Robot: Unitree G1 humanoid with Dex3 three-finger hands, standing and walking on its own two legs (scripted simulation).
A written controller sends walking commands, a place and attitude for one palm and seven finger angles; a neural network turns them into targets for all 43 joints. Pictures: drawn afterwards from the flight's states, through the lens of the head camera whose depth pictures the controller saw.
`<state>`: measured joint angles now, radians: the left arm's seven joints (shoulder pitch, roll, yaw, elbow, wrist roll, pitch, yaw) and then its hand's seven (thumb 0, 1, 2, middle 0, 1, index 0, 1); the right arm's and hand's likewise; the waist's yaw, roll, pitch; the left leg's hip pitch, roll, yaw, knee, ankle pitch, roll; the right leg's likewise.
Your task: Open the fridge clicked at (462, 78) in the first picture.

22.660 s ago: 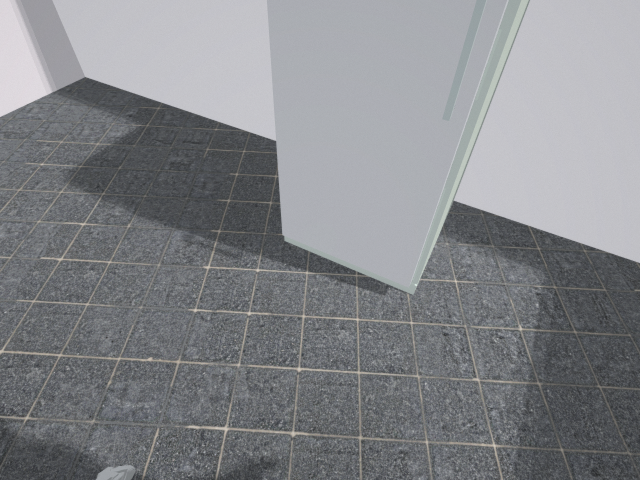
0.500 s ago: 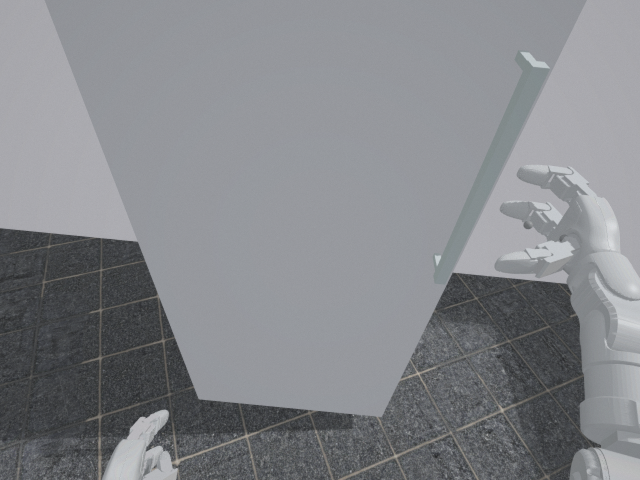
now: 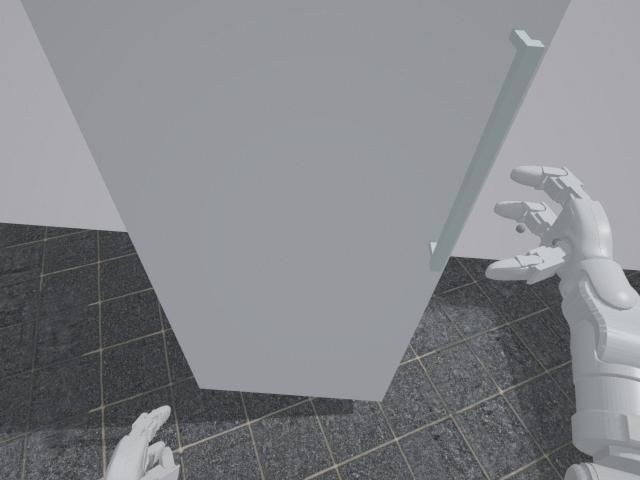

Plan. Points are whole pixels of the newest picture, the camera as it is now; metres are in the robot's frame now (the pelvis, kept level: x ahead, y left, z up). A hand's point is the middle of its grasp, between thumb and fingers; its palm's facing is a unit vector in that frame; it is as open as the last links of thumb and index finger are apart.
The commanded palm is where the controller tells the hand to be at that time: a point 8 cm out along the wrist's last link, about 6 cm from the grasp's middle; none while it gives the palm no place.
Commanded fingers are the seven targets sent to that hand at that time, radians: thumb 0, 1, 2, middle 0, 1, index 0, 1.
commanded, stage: move the hooked fingers beside the handle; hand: right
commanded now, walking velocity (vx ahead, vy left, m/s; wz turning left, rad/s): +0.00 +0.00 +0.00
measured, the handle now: (468, 175) +0.45 -0.15 +0.18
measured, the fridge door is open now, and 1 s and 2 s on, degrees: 0 0 0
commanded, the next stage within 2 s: feel for the door with the fingertips in 0.82 s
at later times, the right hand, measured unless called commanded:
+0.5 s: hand (534, 198) +0.39 -0.20 +0.20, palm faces +0.03 +1.00 -0.02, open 14.0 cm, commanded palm +0.36 -0.25 +0.18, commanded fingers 0.00 0.50 -0.30 0.30 1.20 0.30 1.20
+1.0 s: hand (509, 237) +0.38 -0.19 +0.15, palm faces +0.01 +1.00 -0.01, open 14.0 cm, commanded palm +0.35 -0.24 +0.18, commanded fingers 0.00 0.50 -0.30 0.30 1.20 0.30 1.20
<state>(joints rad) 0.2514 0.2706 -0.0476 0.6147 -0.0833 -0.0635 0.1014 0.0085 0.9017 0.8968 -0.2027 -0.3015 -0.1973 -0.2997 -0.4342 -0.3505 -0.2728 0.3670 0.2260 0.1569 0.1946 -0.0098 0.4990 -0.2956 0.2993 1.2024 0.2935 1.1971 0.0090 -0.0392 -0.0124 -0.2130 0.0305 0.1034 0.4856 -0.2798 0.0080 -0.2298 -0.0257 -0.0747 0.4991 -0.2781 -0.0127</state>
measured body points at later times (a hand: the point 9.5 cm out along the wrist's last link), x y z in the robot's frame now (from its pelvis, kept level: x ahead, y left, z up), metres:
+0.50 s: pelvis +0.00 +0.00 +0.00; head -0.01 +0.01 +0.45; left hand +0.14 +0.25 -0.10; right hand +0.38 -0.26 +0.20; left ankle -0.02 +0.11 -0.74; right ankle -0.01 -0.11 -0.74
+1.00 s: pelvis +0.00 +0.00 +0.00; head +0.00 +0.02 +0.45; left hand +0.15 +0.25 -0.10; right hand +0.37 -0.25 +0.15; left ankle -0.02 +0.11 -0.74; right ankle -0.01 -0.11 -0.74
